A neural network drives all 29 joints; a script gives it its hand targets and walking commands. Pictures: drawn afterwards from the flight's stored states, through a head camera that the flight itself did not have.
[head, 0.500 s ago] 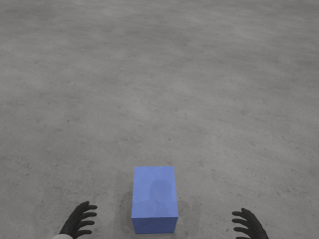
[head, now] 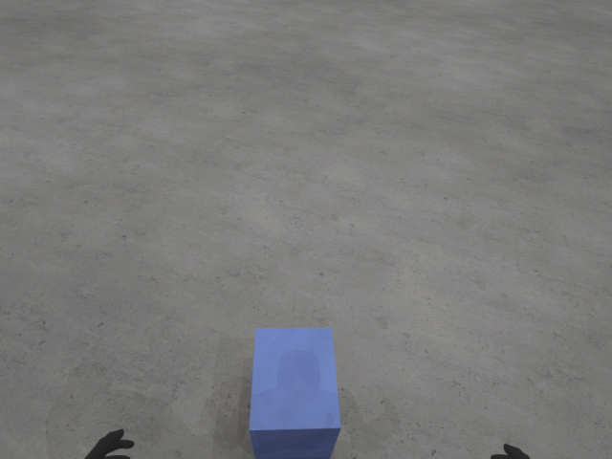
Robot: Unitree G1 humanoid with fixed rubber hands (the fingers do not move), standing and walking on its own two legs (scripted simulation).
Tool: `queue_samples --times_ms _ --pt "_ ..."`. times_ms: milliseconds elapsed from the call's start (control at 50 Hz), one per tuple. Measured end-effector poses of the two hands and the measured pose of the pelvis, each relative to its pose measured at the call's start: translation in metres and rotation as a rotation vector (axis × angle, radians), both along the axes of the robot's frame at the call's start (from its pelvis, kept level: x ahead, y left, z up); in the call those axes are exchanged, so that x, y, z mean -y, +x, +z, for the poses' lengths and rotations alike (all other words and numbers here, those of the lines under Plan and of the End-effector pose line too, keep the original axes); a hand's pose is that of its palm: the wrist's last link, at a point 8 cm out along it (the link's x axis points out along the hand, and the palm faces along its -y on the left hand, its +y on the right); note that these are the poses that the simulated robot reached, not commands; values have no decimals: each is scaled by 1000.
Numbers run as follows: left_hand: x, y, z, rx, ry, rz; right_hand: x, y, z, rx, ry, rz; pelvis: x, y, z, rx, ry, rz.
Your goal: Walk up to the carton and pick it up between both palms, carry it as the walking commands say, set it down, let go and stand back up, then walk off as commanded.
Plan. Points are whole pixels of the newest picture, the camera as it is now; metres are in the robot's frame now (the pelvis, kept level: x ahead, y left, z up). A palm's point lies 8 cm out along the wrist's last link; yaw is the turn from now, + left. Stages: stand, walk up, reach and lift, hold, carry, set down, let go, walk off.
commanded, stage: stand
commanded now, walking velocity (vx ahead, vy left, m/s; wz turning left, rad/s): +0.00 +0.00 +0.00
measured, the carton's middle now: (293, 394) +0.45 +0.03 -0.63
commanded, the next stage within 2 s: walk off in 1.38 s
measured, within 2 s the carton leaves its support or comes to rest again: neither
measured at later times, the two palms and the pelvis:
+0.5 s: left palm out of the picture +0.09 +0.30 -0.10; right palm out of the picture +0.09 -0.30 -0.09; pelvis -0.01 +0.00 +0.01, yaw +0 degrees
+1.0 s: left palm out of the picture +0.06 +0.31 -0.10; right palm out of the picture +0.07 -0.31 -0.09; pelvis -0.02 +0.00 +0.01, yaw +0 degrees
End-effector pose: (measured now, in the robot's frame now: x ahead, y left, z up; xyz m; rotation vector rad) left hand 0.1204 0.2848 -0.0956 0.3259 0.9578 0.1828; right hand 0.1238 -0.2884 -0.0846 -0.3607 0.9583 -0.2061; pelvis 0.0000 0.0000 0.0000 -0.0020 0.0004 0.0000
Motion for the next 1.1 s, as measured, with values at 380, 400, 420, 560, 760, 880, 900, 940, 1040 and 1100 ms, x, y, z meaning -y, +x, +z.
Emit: queue_samples --times_ms 380,400,420,560,760,880,900,940,1040,1100 --pt "-11 -23 -2 -64 20 9 8 -24 -4 -63 -7 -24 -1 -8 4 25 2 -2" --pt "-11 -25 -2 -68 21 10 9 -25 -4 -66 -7 -25 -1 -8 4 26 2 -3" --pt "-11 -26 -2 -71 22 11 10 -27 -4 -69 -8 -26 -1 -9 5 28 2 -3" --pt "-14 -38 -2 -95 27 15 13 -36 -5 -88 -10 -31 0 -14 6 34 2 -3" --pt "-17 -50 -3 -124 32 19 17 -48 -6 -115 -11 -36 0 -20 7 38 1 -4" --pt "-19 -55 -4 -138 35 21 19 -53 -7 -128 -13 -38 0 -23 8 40 1 -4" --pt "-19 -55 -4 -140 35 21 19 -53 -7 -130 -13 -38 0 -23 8 40 1 -4" --pt "-19 -56 -4 -143 36 22 20 -54 -7 -134 -13 -38 0 -24 8 40 1 -4" --pt "-21 -59 -4 -151 37 24 21 -56 -7 -141 -15 -39 0 -25 8 41 0 -3" --pt "-22 -59 -4 -155 38 25 21 -57 -7 -144 -16 -39 0 -25 9 41 0 -3"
